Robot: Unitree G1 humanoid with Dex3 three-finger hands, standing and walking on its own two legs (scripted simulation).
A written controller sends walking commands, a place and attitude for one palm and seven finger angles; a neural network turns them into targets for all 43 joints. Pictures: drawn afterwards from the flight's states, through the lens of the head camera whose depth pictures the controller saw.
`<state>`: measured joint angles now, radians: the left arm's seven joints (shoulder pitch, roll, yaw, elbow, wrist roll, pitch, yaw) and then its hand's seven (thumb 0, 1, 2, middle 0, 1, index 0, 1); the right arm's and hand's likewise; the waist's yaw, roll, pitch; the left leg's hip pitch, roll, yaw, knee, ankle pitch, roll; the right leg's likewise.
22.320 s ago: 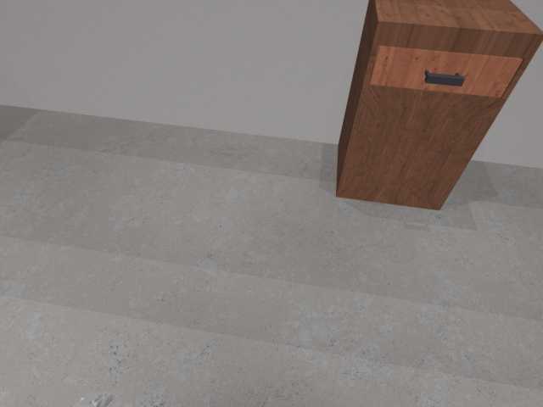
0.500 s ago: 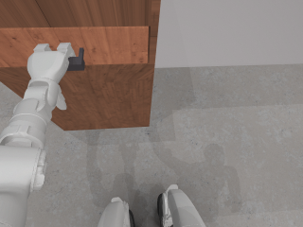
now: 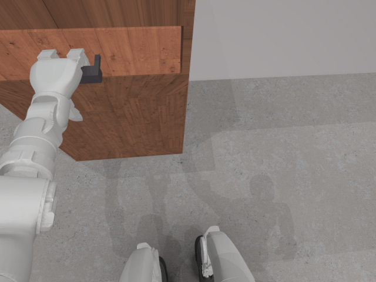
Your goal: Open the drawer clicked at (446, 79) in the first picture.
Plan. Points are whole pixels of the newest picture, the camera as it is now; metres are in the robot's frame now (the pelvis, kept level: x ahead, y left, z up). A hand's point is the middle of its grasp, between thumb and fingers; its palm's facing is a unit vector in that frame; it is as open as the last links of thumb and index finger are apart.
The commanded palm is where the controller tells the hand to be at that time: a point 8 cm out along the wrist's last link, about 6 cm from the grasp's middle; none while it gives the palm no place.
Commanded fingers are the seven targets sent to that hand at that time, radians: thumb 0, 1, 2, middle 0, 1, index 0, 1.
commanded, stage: close the thumb around the handle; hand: left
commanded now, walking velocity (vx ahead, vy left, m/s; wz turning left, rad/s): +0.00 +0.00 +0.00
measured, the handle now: (72, 67) +0.58 +0.19 +0.02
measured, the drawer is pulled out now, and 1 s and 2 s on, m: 0.00 0.03 0.12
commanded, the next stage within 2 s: pull the drawer open in 0.44 s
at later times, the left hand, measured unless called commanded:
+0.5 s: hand (71, 90) +0.54 +0.20 +0.00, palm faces -0.07 -0.04 -1.00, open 6.0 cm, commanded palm +0.52 +0.22 +0.05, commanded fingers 0.00 0.90 0.90 -0.40 -1.35 -0.40 -1.35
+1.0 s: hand (70, 101) +0.51 +0.20 +0.00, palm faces -0.06 -0.06 -1.00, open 5.7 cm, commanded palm +0.50 +0.21 +0.05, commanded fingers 0.00 0.90 0.90 -0.40 -1.35 -0.40 -1.35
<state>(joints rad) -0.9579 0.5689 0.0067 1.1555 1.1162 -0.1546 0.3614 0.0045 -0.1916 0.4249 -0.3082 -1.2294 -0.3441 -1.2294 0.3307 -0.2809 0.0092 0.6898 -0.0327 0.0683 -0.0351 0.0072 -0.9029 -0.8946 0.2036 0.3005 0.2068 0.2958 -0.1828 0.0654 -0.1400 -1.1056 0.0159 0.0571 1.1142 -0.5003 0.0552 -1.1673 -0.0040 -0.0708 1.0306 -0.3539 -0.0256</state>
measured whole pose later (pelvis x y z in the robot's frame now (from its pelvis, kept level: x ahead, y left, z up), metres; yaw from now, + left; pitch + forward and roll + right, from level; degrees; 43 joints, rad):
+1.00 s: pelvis +0.05 +0.00 +0.03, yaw -2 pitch +26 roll -1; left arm -0.65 0.44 0.01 0.92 1.09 -0.12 0.43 0.01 0.69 0.76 -0.29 -1.36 -0.42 -1.34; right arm 0.31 -0.27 -0.04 0.70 -0.04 0.11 -0.01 0.01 -0.90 -0.89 0.20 0.30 0.21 0.30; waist -0.10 0.07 -0.17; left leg -0.91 0.02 0.08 0.97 -0.52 0.05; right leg -1.00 0.02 -0.04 0.92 -0.38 -0.02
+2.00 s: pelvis +0.05 +0.00 +0.04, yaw -2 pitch +20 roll -1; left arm -0.24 0.33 -0.05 0.59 1.12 -0.05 0.50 0.03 0.68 0.79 -0.29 -1.35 -0.42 -1.34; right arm 0.20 -0.25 -0.06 0.67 -0.02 0.12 -0.01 0.01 -0.90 -0.89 0.20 0.30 0.20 0.30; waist -0.04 0.05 -0.16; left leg -0.74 0.01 0.09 0.88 -0.50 0.04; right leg -0.84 0.02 -0.02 0.85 -0.37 -0.02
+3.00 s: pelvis +0.04 -0.02 +0.02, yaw -2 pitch +15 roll +2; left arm 0.51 0.33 -0.01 0.01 1.10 -0.10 0.56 0.04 0.66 0.71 -0.28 -1.33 -0.42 -1.34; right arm 0.07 -0.22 -0.02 0.56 -0.05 0.07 0.01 0.02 -0.90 -0.90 0.20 0.30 0.20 0.30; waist 0.01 0.02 -0.15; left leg -0.71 0.02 0.10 1.00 -0.55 0.01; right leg -0.85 0.03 0.00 1.02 -0.44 -0.06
